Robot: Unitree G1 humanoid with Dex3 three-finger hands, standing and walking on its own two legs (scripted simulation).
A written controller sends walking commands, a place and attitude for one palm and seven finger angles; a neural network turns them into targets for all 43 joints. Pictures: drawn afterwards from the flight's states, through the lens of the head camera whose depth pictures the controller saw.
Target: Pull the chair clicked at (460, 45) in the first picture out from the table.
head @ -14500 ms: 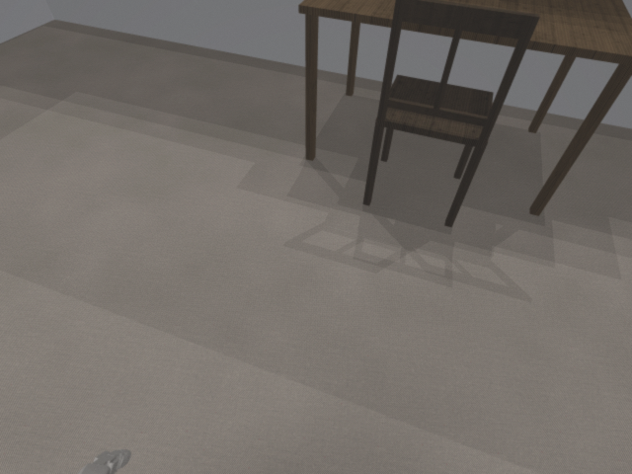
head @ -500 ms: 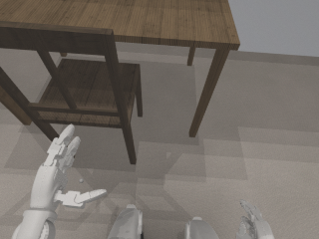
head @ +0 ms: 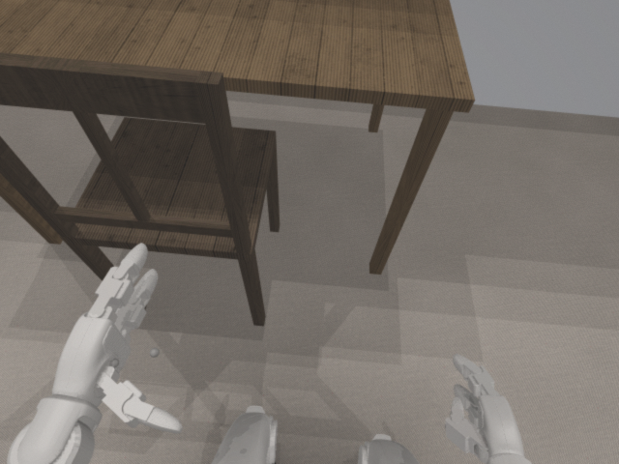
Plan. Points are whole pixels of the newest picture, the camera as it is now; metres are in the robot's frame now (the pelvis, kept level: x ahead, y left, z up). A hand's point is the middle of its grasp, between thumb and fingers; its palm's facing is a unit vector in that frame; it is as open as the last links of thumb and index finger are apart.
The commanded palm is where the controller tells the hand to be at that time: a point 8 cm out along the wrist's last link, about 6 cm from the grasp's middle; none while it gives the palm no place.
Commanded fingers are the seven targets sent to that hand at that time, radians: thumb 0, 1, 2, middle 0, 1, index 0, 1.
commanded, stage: raise the hand toward the chair's back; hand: left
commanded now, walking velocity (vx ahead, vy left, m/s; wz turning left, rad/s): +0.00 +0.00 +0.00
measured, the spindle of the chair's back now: (118, 172) +0.53 +0.36 -0.02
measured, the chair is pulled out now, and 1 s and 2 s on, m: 0.00 0.00 0.00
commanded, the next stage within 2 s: aim the fingers beside a spindle in 0.62 s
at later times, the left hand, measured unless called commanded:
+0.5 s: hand (167, 339) +0.25 +0.18 +0.05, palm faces -0.02 -1.00 -0.07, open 16.9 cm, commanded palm +0.22 +0.24 +0.05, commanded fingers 0.00 -0.50 0.30 -0.06 -0.08 -0.06 -0.08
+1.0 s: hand (189, 320) +0.27 +0.16 +0.04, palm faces -0.08 -1.00 -0.04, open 17.0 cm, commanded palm +0.25 +0.23 +0.04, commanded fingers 0.00 -0.50 0.30 -0.06 -0.08 -0.06 -0.08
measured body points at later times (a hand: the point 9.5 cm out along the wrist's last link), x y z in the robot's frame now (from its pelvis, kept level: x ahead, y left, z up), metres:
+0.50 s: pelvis +0.00 -0.02 +0.00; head +0.07 -0.02 +0.45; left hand +0.24 +0.23 +0.06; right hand +0.17 -0.27 -0.08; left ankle +0.04 +0.11 -0.65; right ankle -0.01 -0.14 -0.65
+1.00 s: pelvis +0.00 -0.02 +0.00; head +0.08 -0.02 +0.44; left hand +0.27 +0.22 +0.05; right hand +0.17 -0.26 -0.09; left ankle +0.04 +0.11 -0.65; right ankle -0.01 -0.14 -0.65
